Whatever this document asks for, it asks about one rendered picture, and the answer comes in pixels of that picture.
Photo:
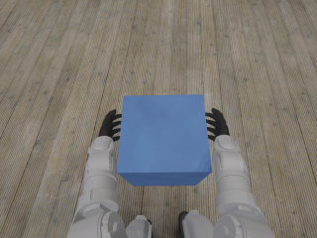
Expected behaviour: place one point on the robot left hand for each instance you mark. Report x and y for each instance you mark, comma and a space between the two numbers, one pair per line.
108, 125

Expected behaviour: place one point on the robot right hand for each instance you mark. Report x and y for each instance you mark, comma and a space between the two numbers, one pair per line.
220, 124

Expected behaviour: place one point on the robot right forearm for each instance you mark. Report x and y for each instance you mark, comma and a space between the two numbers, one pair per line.
233, 182

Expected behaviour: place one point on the right robot shin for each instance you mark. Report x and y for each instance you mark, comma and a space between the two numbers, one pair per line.
192, 212

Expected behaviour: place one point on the robot left upper arm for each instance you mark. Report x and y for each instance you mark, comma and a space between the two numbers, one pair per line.
105, 224

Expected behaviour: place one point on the left robot thigh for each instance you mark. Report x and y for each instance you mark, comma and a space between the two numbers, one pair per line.
139, 228

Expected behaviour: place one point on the robot left forearm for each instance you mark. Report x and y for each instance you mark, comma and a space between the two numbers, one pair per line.
99, 183

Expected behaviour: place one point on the carton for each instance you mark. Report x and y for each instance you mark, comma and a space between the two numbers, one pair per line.
164, 140

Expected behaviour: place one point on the robot right upper arm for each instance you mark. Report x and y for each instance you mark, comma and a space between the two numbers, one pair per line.
233, 225

